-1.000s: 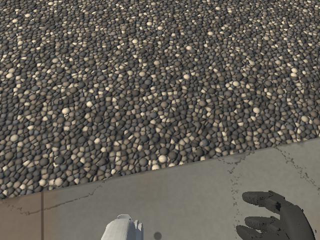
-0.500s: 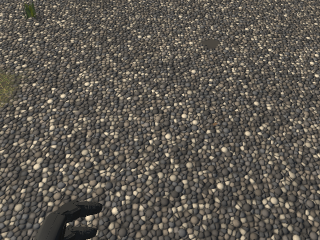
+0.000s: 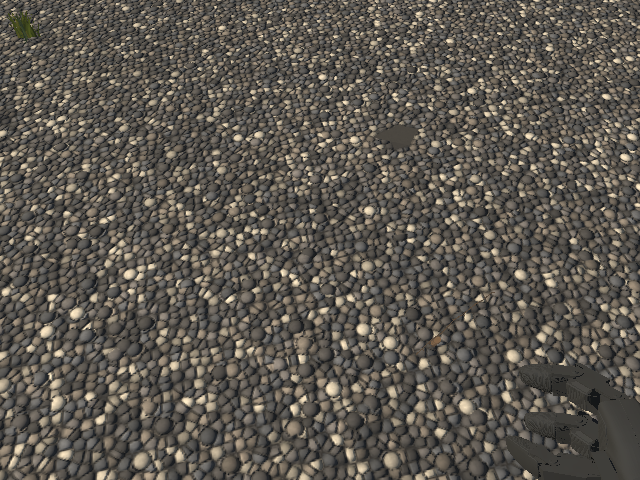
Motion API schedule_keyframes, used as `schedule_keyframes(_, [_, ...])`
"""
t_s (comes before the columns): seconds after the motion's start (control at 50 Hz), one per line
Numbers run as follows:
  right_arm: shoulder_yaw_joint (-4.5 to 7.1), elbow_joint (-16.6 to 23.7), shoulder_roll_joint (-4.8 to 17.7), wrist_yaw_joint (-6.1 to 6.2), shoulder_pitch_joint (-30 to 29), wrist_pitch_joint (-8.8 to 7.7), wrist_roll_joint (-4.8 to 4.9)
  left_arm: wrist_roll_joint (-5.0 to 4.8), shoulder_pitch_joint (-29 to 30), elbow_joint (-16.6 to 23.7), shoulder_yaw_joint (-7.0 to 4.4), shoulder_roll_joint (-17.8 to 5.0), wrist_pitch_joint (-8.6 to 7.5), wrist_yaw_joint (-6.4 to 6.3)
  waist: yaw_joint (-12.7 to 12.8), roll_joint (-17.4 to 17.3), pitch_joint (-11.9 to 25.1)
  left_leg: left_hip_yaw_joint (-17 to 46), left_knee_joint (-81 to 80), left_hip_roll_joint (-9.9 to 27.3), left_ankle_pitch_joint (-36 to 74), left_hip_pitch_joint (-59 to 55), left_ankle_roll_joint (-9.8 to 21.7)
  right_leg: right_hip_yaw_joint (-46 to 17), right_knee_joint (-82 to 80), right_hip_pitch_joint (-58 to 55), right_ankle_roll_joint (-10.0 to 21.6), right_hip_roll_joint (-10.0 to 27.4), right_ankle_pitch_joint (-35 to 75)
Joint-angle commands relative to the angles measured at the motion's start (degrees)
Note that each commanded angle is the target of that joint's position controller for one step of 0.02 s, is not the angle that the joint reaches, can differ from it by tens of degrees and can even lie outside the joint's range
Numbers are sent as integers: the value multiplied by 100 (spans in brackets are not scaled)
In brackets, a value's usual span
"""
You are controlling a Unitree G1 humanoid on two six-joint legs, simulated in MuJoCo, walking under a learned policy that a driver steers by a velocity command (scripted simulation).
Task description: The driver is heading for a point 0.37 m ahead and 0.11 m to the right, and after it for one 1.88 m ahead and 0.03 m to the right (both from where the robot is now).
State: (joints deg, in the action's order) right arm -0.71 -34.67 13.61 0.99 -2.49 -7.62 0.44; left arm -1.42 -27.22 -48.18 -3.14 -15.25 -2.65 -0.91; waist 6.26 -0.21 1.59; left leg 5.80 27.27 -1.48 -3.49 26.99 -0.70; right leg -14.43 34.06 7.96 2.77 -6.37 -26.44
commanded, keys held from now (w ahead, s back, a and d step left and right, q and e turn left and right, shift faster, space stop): w+e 0.32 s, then e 0.06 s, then q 0.62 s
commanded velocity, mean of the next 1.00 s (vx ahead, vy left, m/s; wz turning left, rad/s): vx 0.27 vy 0.00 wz -0.11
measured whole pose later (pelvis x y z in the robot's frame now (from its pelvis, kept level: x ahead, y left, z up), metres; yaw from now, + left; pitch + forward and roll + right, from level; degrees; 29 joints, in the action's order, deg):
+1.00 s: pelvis +0.31 -0.04 +0.01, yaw -3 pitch +2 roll -2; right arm 4.3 -42.3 16.4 0.2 10.7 1.8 -0.9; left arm 0.6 -6.2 -44.2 -4.9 -16.5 1.2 -2.3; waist -0.7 1.4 -1.2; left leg -0.8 35.1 0.7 -17.8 20.2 2.7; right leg 5.7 48.3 24.7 -2.4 3.1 -27.6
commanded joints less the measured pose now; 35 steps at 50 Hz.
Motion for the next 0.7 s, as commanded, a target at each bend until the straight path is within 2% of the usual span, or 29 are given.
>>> schedule_keyframes(0.02, [662, -315, 1730, 17, 2448, 120, -5, -53, -539, 837, 82, -58, -153, 14, -879, -2363, 1997, 4204, -558, 2858, -1401, -4976, 1691, 554, 3505, 3576, -60, 184, -846])
schedule_keyframes(0.04, [565, -145, 1098, 7, 2198, 148, 1, -116, -299, 673, -31, -534, -125, -15, -1045, -1377, 1368, 4164, -835, 2629, -2380, -4474, 1595, 457, 4224, 4152, -175, 603, -416])
schedule_keyframes(0.06, [505, -133, 837, 16, 1973, 164, 2, -93, 398, 806, -111, -747, -83, -11, -1136, -733, 657, 3069, -908, 2316, -2138, -3764, 1340, 618, 4391, 4274, -229, 753, 187])
schedule_keyframes(0.08, [470, -152, 758, -6, 1687, 169, -38, -40, 730, 891, -135, -702, -53, -16, -999, -262, 275, 2309, -1044, 2016, -1323, -2986, 1217, 731, 4244, 4004, -276, 933, 594])
schedule_keyframes(0.1, [450, -217, 651, -32, 1474, 169, -76, 17, 912, 989, -164, -647, -35, -7, -847, -307, 12, 1786, -1170, 1769, -819, -2481, 1182, 738, 3969, 3875, -284, 1065, 782])
schedule_keyframes(0.12, [447, -279, 594, -50, 1381, 163, -124, 10, 928, 1059, -164, -537, -3, 23, -703, -520, -133, 1335, -1334, 1603, -503, -2072, 1124, 772, 3801, 3631, -285, 1200, 830])
schedule_keyframes(0.16, [483, -410, 581, -85, 1389, 124, -69, -2, 1015, 1197, -123, -336, 57, 61, -624, -620, -142, 799, -1578, 1519, -6, -1806, 1196, 904, 3483, 3493, -323, 1277, 932])
schedule_keyframes(0.22, [610, -624, 902, -75, 1472, 105, -64, 61, 1411, 1412, -62, -245, 74, 119, -641, -387, -122, 253, -1706, 1652, 671, -1847, 1301, 920, 2644, 3531, -374, 1385, 1459])
schedule_keyframes(0.3, [676, -813, 1160, -55, 1593, 151, -7, 23, 2042, 1565, -8, -246, 32, 264, -851, -304, -181, -503, -1707, 1535, 772, -1932, 1082, 1174, 1267, 3083, -245, 1285, 2534])
schedule_keyframes(0.34, [704, -888, 1283, -50, 1667, 197, 45, 14, 2371, 1713, -22, -307, 33, 321, -928, -305, -294, -726, -1587, 1562, 997, -2107, 951, 1318, 779, 2924, -160, 1195, 2604])
schedule_keyframes(0.38, [742, -959, 1401, -24, 1737, 277, 99, 53, 2551, 1855, -71, -403, 37, 371, -937, -374, -291, -937, -1168, 1590, 1907, -2377, 786, 1539, 421, 2705, -55, 1012, 2295])
schedule_keyframes(0.4, [745, -1018, 1433, -19, 1849, 311, 137, 86, 2538, 1905, -93, -423, 24, 379, -901, -419, -173, -955, -839, 1583, 2569, -2420, 727, 1624, 231, 2348, 40, 841, 2060])
schedule_keyframes(0.42, [744, -1062, 1476, -14, 1883, 336, 178, 119, 2252, 1865, -148, -487, 12, 372, -694, -440, 33, -1011, -360, 1510, 3234, -2435, 637, 1731, -107, 1760, 164, 613, 2082])
schedule_keyframes(0.44, [702, -1105, 1397, -20, 1928, 343, 186, 139, 1552, 1655, -262, -661, 2, 336, -323, -301, 398, -1155, 441, 1307, 3414, -2238, 487, 1790, -625, 663, 336, 383, 2673])
schedule_keyframes(0.46, [592, -1084, 1144, -39, 2083, 284, 49, 177, 967, 1519, -372, -1011, 25, 237, -104, -14, 806, -1337, 1553, 1008, 2280, -1320, 220, 1315, -552, -763, 532, 809, 4397])
schedule_keyframes(0.48, [324, -938, 485, -164, 2611, 195, -252, 330, 710, 1556, -351, -1475, 44, 135, -386, 1536, 1657, -1286, 3821, 286, -3146, 796, -196, -880, 10, -2955, 1516, 2802, 7483])
schedule_keyframes(0.5, [344, -1244, 890, -209, 2944, 181, -6, 328, 378, 1589, -289, -1253, 61, 169, -32, 1244, 3039, 14, 4943, 160, -3918, 840, -200, -1903, -305, -3162, 2128, 3438, 7037])
schedule_keyframes(0.52, [479, -1165, 1244, -205, 2328, 239, 212, 303, 562, 1512, -244, -1046, 62, 204, 65, 670, 2427, 157, 5047, 383, -3525, 1069, -179, -1076, -457, -2532, 1848, 2991, 6698])
schedule_keyframes(0.54, [436, -1002, 1088, -153, 1894, 302, 222, 216, 1017, 1451, -180, -863, 34, 203, -136, 543, 1650, -33, 4616, 569, -3110, 1325, -191, -451, -644, -1831, 1549, 2655, 6117])
schedule_keyframes(0.56, [422, -1047, 987, -72, 1748, 396, 129, 200, 1392, 1424, -94, -617, 7, 192, -331, 316, 1151, -82, 4255, 732, -2789, 1173, -239, -121, -878, -1053, 1362, 2447, 5633])
schedule_keyframes(0.58, [446, -1103, 949, -19, 1903, 527, 82, 232, 1706, 1388, -54, -481, -16, 198, -619, 373, 890, -56, 3936, 843, -2566, 632, -278, 200, -1133, -236, 1258, 2304, 5342])
schedule_keyframes(0.62, [445, -1247, 725, 61, 2306, 726, 56, 354, 2092, 1309, -66, -435, -83, 201, -951, 539, 734, -210, 3544, 735, -2140, -279, -381, 748, -1562, 805, 1224, 2174, 5047])
schedule_keyframes(0.64, [450, -1237, 674, 97, 2335, 773, 38, 369, 2246, 1283, -91, -479, -105, 174, -1019, 620, 666, -272, 3291, 691, -2019, -408, -412, 957, -1655, 1001, 1220, 2155, 4959])
schedule_keyframes(0.7, [473, -1046, 664, 116, 1921, 856, -9, 304, 2244, 1140, -201, -694, -55, 27, -884, 632, 557, -378, 2814, 706, -1518, -296, -350, 1205, -1853, 955, 1197, 2259, 4066])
